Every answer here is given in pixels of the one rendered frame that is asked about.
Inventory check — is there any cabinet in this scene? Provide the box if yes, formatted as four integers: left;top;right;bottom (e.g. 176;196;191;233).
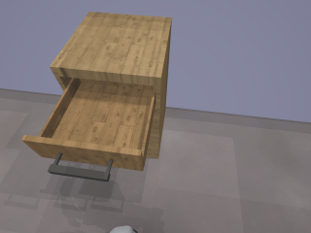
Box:
50;12;172;159

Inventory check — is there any handle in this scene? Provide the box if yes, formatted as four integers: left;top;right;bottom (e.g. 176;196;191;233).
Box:
48;152;113;182

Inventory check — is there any drawer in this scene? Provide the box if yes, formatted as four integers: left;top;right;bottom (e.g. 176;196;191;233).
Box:
21;78;156;172

